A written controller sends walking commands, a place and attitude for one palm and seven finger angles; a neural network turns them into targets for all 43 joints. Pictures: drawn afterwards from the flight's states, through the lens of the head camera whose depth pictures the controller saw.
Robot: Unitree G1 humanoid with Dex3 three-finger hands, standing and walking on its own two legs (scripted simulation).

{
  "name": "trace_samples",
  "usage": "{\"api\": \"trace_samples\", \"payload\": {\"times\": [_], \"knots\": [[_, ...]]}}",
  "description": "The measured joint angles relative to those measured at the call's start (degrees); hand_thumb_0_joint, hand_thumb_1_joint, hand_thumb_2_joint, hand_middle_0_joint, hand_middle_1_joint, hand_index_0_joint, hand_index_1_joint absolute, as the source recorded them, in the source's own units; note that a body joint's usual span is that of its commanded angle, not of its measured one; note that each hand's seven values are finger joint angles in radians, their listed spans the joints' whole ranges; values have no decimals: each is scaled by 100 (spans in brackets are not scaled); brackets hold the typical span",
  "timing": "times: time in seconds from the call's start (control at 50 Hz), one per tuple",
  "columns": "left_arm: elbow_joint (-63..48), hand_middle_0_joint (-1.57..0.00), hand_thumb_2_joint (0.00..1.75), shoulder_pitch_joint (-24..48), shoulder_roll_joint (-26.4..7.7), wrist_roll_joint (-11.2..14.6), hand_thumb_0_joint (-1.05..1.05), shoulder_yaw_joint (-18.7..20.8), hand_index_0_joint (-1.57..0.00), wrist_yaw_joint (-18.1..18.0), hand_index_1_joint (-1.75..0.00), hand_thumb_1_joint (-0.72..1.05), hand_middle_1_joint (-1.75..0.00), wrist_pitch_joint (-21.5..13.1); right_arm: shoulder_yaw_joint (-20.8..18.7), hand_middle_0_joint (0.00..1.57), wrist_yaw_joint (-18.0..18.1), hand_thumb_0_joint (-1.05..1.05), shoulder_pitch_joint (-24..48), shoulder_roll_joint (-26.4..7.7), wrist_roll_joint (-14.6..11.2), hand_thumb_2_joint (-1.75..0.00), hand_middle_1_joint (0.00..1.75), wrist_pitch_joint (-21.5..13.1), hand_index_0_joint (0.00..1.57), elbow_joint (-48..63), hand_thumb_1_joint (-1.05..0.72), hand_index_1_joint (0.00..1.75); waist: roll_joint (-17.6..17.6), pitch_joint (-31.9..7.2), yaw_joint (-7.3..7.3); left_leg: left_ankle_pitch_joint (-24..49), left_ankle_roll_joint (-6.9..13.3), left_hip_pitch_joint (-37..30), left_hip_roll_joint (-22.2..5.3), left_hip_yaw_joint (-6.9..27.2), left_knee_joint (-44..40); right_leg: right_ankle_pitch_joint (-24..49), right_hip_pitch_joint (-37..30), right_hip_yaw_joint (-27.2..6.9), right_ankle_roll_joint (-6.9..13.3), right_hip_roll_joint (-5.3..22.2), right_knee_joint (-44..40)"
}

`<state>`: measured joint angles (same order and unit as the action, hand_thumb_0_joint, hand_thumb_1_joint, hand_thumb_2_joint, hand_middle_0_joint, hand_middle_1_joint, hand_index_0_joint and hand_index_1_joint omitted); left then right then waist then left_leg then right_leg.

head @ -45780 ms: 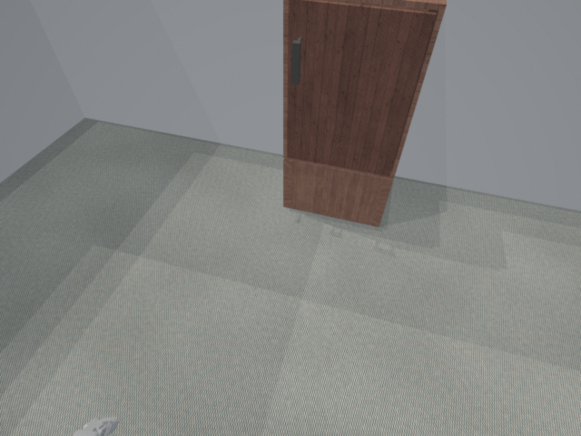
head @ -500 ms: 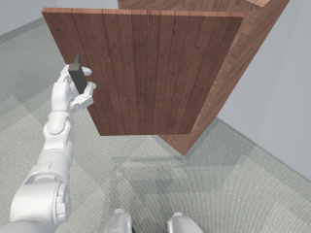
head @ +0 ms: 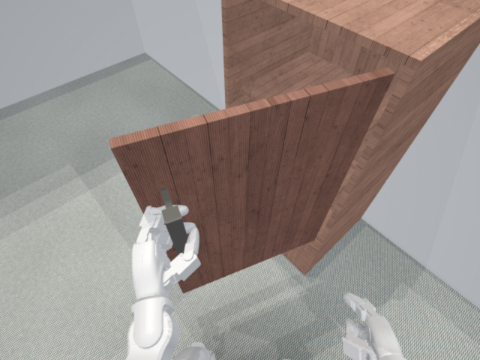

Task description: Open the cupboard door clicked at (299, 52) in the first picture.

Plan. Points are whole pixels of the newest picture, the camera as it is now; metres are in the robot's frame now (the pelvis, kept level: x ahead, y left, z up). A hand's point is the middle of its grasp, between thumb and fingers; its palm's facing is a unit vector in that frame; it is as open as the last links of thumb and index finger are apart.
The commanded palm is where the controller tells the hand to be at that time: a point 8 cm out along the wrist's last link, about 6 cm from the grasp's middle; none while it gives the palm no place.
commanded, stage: pull the door open along its arc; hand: left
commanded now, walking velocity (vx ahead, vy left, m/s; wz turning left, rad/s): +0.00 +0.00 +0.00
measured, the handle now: (175, 224) +0.32 +0.13 +0.05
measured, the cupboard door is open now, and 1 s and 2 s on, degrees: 71 82 81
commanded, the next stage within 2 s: open thumb and fingers to let go in 0.26 s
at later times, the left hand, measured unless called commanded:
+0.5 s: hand (223, 287) +0.23 +0.04 +0.05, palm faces +0.39 -0.92 -0.02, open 6.2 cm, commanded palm +0.18 +0.09 +0.05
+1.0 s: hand (218, 290) +0.22 +0.05 +0.04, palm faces +0.34 -0.94 +0.00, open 13.7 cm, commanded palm +0.17 +0.10 +0.05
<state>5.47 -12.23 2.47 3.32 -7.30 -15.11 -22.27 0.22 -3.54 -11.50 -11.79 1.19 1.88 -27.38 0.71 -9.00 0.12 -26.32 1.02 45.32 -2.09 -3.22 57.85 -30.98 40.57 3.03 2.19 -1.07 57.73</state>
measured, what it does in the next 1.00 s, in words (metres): stands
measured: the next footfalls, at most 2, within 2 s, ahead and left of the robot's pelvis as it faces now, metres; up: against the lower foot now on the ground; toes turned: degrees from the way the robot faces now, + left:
none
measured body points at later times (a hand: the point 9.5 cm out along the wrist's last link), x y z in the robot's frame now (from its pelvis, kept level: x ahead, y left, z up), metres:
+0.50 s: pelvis -0.01 -0.06 -0.01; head +0.03 -0.09 +0.44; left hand +0.20 +0.09 +0.05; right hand +0.18 -0.27 -0.11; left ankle +0.02 +0.11 -0.67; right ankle -0.03 -0.10 -0.67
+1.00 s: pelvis -0.01 -0.04 -0.01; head +0.02 -0.07 +0.44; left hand +0.20 +0.10 +0.05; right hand +0.17 -0.26 -0.11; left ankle +0.02 +0.12 -0.67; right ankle -0.03 -0.10 -0.67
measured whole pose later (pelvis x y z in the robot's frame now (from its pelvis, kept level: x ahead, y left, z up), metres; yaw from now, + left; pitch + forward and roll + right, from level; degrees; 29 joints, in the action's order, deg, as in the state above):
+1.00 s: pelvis -0.01 -0.04 -0.01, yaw +0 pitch +13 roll +2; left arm -0.8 -24.0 4.0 -1.9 -12.4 -24.2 -21.3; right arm 0.1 0.0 -12.0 -11.9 3.1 -1.4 -29.8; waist 2.3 -10.1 -0.4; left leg -26.1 -2.0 45.7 0.4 4.0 59.0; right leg -32.4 42.0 4.2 5.6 -2.5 61.5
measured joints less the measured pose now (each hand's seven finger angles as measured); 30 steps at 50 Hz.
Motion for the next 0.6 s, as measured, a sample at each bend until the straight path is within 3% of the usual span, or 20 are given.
{"api": "trace_samples", "payload": {"times": [0.06, 0.12, 0.2, 0.32, 0.42, 0.5, 0.6], "knots": [[-327, -32, 72, -341, 106, -522, 2, -347, -34, -542, -131, 62, -129, 172, 70, 20, -15, 1, 176, 104, 79, -90, 30, 19, 20, 115, -91, 30, 17, -41, -57, -25, -44, 45, 19, 76, 103, -75, 23, 77, 52, 17, 127], [-632, -32, 71, -739, 180, -726, 3, -578, -34, -767, -132, 61, -128, 425, 171, 20, 21, 1, 241, 233, 107, -90, 30, 50, 20, 184, -91, 30, 67, -83, -74, -35, -98, -41, 13, 135, 103, -113, -73, 133, 108, 4, 138], [-914, -32, 70, -1270, 85, -713, 3, -769, -35, -779, -133, 60, -126, 606, 321, 20, 106, 1, 152, 384, 125, -90, 30, 55, 20, 204, -91, 30, 103, -141, -36, -14, -191, -280, -14, 192, -33, -122, -308, 184, 191, -37, 27], [-1039, -31, 71, -1620, 54, -697, 3, -839, -35, -888, -133, 60, -126, 509, 347, 20, 153, 1, -29, 285, 177, -90, 30, -136, 20, 108, -91, 30, 178, -161, 57, 14, -309, -321, -30, 350, -58, -167, -387, 336, 324, -74, 25], [-869, -31, 75, -1344, 86, -756, 2, -773, -34, -1048, -133, 63, -129, 347, 193, 20, 217, 1, -84, 28, 229, -90, 30, -314, 20, -77, -91, 30, 221, -100, 33, 37, -310, -83, 11, 468, 86, -234, -167, 448, 402, -49, 228], [-680, -34, 77, -1030, 172, -658, 1, -621, -36, -1072, -133, 64, -131, 313, 48, 20, 277, 1, -110, -97, 219, -90, 30, -342, 20, -230, -91, 30, 203, -49, -12, 74, -313, 57, 41, 493, 125, -251, 9, 457, 450, -30, 356], [-650, -35, 73, -997, 153, -556, 1, -468, -36, -993, -131, 51, -130, 302, -23, 20, 320, 2, -179, -127, 186, -90, 30, -307, 20, -304, -91, 30, 156, -25, -65, 129, -264, 2, 137, 593, 19, -198, 34, 348, 466, -70, 324]]}}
